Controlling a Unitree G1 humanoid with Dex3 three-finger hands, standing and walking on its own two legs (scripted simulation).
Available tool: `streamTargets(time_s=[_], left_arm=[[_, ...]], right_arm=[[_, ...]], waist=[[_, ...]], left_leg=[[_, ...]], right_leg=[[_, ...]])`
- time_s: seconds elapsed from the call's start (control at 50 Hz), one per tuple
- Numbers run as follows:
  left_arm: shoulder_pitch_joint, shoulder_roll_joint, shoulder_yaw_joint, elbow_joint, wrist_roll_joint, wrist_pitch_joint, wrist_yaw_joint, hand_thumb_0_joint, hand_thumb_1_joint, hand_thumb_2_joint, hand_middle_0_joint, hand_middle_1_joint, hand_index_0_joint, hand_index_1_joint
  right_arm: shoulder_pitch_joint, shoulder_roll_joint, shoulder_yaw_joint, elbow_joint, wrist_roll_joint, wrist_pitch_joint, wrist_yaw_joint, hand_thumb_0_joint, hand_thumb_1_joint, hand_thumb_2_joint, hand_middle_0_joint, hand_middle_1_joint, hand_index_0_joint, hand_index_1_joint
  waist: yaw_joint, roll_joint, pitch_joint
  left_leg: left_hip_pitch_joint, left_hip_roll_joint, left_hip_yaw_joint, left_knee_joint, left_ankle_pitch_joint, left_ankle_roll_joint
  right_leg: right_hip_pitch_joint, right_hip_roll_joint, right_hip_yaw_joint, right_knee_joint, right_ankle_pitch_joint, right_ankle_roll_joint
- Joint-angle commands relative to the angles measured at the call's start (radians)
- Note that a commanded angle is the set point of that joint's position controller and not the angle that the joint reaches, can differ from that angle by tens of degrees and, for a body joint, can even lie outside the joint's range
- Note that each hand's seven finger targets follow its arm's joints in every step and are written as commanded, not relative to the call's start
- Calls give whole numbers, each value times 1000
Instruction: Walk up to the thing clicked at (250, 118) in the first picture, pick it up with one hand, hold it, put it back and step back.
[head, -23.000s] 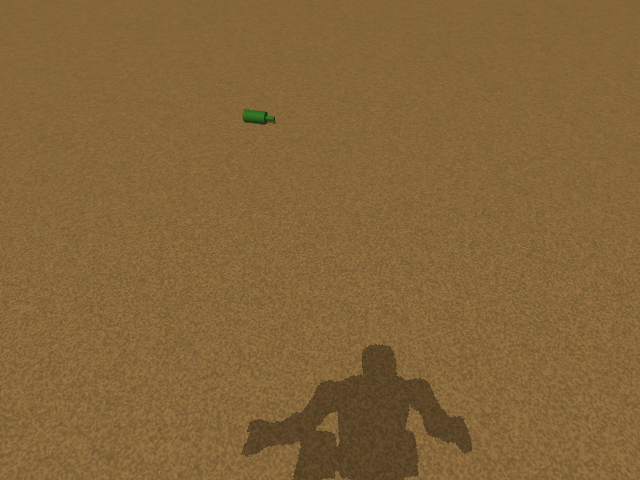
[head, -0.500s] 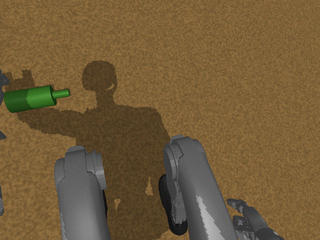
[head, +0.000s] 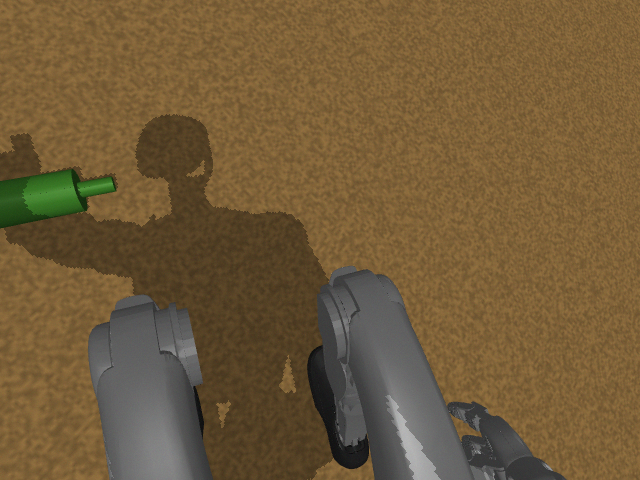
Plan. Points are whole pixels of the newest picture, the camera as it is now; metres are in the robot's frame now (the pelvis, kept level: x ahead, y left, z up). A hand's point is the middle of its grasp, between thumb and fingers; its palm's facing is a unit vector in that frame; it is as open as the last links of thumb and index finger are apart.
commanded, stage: rise first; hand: left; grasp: from above
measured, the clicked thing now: (51, 195) +0.49 +0.32 -0.30
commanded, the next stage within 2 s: approach in 1.36 s
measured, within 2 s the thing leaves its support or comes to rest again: neither
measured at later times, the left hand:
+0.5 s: hand out of the picture +0.43 +0.37 -0.18, palm faces -0.44 -0.12 -0.89, open 14.0 cm
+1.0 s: hand out of the picture +0.43 +0.38 -0.18, palm faces -0.44 -0.11 -0.89, open 14.0 cm
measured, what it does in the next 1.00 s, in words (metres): stands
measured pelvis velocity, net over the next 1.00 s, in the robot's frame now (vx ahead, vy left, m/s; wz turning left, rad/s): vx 0.00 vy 0.00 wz -0.02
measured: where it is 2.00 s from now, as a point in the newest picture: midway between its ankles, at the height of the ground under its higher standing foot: (268, 442)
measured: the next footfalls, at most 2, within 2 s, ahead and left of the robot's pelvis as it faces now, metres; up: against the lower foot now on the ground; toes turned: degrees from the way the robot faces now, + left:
none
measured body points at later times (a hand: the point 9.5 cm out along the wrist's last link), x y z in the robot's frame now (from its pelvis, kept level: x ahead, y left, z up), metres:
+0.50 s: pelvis +0.00 +0.00 -0.01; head +0.25 +0.10 +0.36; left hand +0.45 +0.38 -0.13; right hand +0.08 -0.27 -0.11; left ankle +0.08 +0.14 -0.29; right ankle +0.09 -0.12 -0.29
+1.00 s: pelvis +0.00 +0.00 -0.01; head +0.25 +0.11 +0.35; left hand +0.45 +0.38 -0.13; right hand +0.08 -0.26 -0.10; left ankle +0.08 +0.14 -0.29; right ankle +0.09 -0.12 -0.29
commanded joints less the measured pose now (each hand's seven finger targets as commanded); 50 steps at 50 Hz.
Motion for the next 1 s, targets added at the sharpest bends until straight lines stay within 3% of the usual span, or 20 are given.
streamTargets(time_s=[0.0,0.14,0.22,0.26,0.32,0.4,0.44,0.5,0.52,0.56,0.6,0.64,0.68,0.82,0.96,0.98], left_arm=[[-277,293,35,-132,-22,3,43,0,-516,975,-70,-1052,-89,-1032],[-292,295,18,-122,-24,12,34,0,-532,988,-76,-1050,-87,-1039],[-286,323,41,-128,-27,13,28,0,-528,982,-76,-1053,-90,-1038],[-293,306,19,-102,-24,12,23,0,-536,989,-73,-1050,-84,-1039],[-296,338,40,-102,-25,6,26,0,-529,982,-82,-1045,-92,-1033],[-315,335,21,-88,-22,-1,22,0,-537,993,-89,-1027,-91,-1025],[-322,368,44,-113,-20,-6,27,0,-538,995,-96,-1011,-94,-1013],[-298,349,32,-74,-18,-6,24,0,-540,996,-91,-1020,-91,-1020],[-339,364,38,-112,-23,-11,27,0,-539,995,-93,-1017,-91,-1018],[-315,370,37,-89,-14,-7,27,0,-547,999,-91,-1023,-89,-1026],[-319,366,31,-78,-13,-8,26,0,-534,988,-100,-1011,-98,-1013],[-312,379,39,-80,-15,-7,30,0,-535,989,-97,-1011,-96,-1012],[-316,364,31,-75,-14,-4,26,0,-545,995,-100,-1011,-95,-1017],[-328,391,47,-142,-22,-6,20,0,-516,974,-129,-978,-121,-986],[-306,360,28,-134,-25,4,8,0,-536,989,-110,-999,-104,-1006],[-318,351,23,-137,-27,3,8,0,-525,982,-108,-999,-107,-1001]], right_arm=[[190,-257,-70,-9,-3,-6,-10,0,-901,-901,200,300,200,300],[188,-258,-63,-12,0,-9,-10,0,-904,-902,200,300,200,300],[190,-263,-60,-17,-1,-7,-7,0,-903,-901,200,300,200,300],[192,-265,-56,-13,1,-5,-6,0,-904,-901,200,300,200,300],[190,-265,-52,-18,0,-2,-5,0,-904,-901,200,300,200,300],[193,-268,-41,-22,-5,-3,-4,0,-903,-901,200,300,200,300],[194,-272,-35,-21,-8,-4,-5,0,-903,-901,200,300,200,300],[192,-272,-34,-21,-9,-3,-2,0,-903,-901,200,300,200,300],[198,-273,-32,-23,-12,-3,-2,0,-903,-900,200,300,200,300],[187,-272,-31,-21,-13,-3,-2,0,-905,-902,200,300,200,300],[195,-275,-24,-22,-14,1,-1,0,-903,-901,200,300,200,300],[187,-276,-23,-23,-14,1,-2,0,-903,-900,200,300,200,300],[191,-281,-25,-25,-17,-2,0,0,-904,-901,200,300,200,300],[191,-279,-26,-34,-13,0,4,0,-904,-900,200,300,200,300],[188,-277,-33,-35,-4,-1,6,0,-904,-901,200,300,200,300],[195,-276,-32,-35,-6,-1,6,0,-902,-899,200,300,200,300]], waist=[[5,345,-665],[-6,360,-656],[4,379,-688],[-16,352,-658],[-4,362,-658],[-30,348,-618],[-17,357,-660],[-27,351,-649],[-33,368,-658],[-21,383,-655],[-35,369,-655],[-22,388,-642],[-35,382,-626],[-25,401,-668],[-22,392,-651],[-33,386,-646]], left_leg=[[563,4,120,-222,145,54],[555,4,119,-213,153,53],[592,5,111,-212,186,50],[572,6,103,-207,177,52],[554,4,111,-204,173,53],[519,4,110,-195,147,56],[535,5,111,-186,167,56],[542,7,104,-188,168,54],[544,6,102,-191,163,53],[562,8,101,-192,175,51],[549,8,99,-184,186,54],[552,7,102,-192,181,51],[557,9,93,-199,165,49],[559,9,103,-184,186,53],[566,10,96,-199,171,50],[548,9,101,-193,170,52]], right_leg=[[257,4,-81,-246,232,-75],[260,4,-82,-242,245,-74],[263,2,-88,-223,266,-75],[244,4,-92,-222,262,-74],[259,5,-88,-224,260,-74],[265,8,-90,-236,245,-72],[286,9,-89,-235,260,-68],[270,11,-96,-227,257,-70],[275,10,-98,-227,254,-70],[262,10,-99,-221,259,-73],[274,14,-100,-221,275,-70],[266,11,-100,-218,268,-72],[246,10,-109,-215,251,-73],[282,12,-98,-225,277,-68],[255,10,-101,-224,262,-72],[264,10,-100,-230,264,-69]])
